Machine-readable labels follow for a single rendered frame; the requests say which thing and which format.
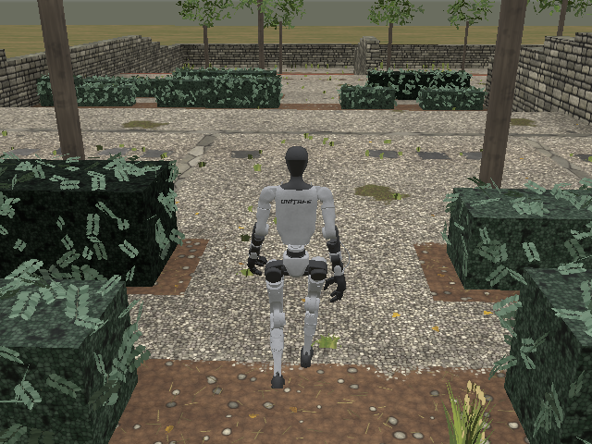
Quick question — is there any robot right shin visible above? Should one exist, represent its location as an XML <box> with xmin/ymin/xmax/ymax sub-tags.
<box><xmin>303</xmin><ymin>298</ymin><xmax>320</xmax><ymax>356</ymax></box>

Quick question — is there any robot left upper arm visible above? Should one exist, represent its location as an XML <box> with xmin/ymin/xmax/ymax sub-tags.
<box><xmin>254</xmin><ymin>186</ymin><xmax>278</xmax><ymax>236</ymax></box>

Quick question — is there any right robot forearm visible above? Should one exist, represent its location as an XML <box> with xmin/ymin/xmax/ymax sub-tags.
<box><xmin>327</xmin><ymin>226</ymin><xmax>344</xmax><ymax>276</ymax></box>

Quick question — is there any robot left shin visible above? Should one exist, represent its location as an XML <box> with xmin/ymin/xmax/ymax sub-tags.
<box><xmin>270</xmin><ymin>313</ymin><xmax>284</xmax><ymax>376</ymax></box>

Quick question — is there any left robot forearm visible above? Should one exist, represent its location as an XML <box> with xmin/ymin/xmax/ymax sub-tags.
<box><xmin>248</xmin><ymin>222</ymin><xmax>265</xmax><ymax>259</ymax></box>

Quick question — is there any left robot hand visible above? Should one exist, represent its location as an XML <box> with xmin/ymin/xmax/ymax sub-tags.
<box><xmin>247</xmin><ymin>255</ymin><xmax>267</xmax><ymax>276</ymax></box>

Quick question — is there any right robot hand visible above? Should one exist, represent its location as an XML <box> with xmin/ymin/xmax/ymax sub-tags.
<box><xmin>324</xmin><ymin>274</ymin><xmax>346</xmax><ymax>302</ymax></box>

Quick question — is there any robot shin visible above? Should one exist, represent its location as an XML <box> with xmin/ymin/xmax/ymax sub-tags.
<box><xmin>303</xmin><ymin>298</ymin><xmax>320</xmax><ymax>356</ymax></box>
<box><xmin>270</xmin><ymin>313</ymin><xmax>284</xmax><ymax>376</ymax></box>

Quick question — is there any robot right upper arm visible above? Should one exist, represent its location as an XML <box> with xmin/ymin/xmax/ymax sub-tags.
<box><xmin>315</xmin><ymin>186</ymin><xmax>337</xmax><ymax>240</ymax></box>

